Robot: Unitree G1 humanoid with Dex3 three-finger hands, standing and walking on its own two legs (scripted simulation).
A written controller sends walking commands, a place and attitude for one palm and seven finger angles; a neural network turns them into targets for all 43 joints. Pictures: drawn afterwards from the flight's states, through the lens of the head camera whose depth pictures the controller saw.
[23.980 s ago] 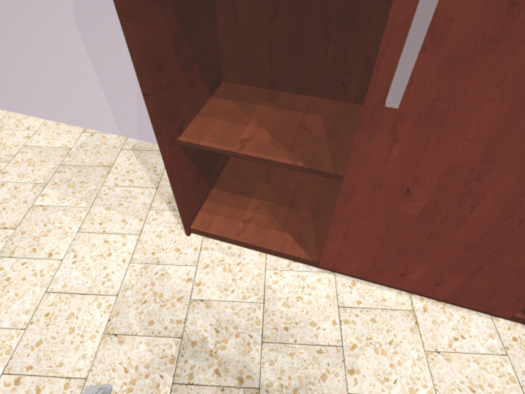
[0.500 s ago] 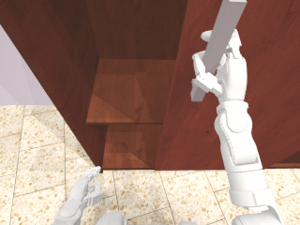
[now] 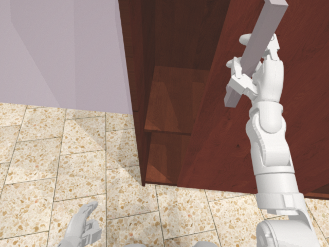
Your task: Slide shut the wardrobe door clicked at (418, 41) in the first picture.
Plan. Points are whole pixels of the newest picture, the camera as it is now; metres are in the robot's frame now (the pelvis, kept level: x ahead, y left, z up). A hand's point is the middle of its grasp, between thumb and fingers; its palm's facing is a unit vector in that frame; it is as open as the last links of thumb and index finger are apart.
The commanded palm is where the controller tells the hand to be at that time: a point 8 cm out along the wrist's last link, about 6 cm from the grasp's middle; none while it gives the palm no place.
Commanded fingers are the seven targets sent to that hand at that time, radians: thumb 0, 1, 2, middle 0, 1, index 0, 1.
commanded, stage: step sideways, sliding the door along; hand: right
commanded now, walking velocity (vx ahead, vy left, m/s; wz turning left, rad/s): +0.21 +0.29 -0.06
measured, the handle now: (246, 57) +0.46 -0.14 +0.22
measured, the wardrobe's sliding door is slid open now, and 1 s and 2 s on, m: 0.19 0.00 0.00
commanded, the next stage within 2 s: stop walking and hold the door there in 0.92 s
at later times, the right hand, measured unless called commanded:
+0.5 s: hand (169, 69) +0.42 +0.02 +0.21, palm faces +0.17 +0.98 -0.08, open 6.7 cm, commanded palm +0.39 +0.04 +0.22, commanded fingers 0.00 -0.90 -0.90 0.45 1.40 0.45 1.40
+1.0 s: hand (139, 66) +0.43 +0.08 +0.20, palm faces +0.31 +0.95 -0.11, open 6.8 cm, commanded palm +0.39 +0.11 +0.22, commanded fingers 0.00 -0.90 -0.90 0.45 1.40 0.45 1.40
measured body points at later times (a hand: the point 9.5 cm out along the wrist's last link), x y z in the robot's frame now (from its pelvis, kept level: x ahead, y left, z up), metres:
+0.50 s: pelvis +0.02 +0.17 -0.01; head +0.06 +0.17 +0.44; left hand +0.22 +0.36 -0.12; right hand +0.40 -0.03 +0.21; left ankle +0.06 +0.24 -0.73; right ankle -0.03 -0.04 -0.73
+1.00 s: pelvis +0.06 +0.30 -0.01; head +0.13 +0.28 +0.44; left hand +0.29 +0.45 -0.12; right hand +0.40 +0.04 +0.21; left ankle +0.12 +0.46 -0.69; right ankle +0.01 +0.09 -0.73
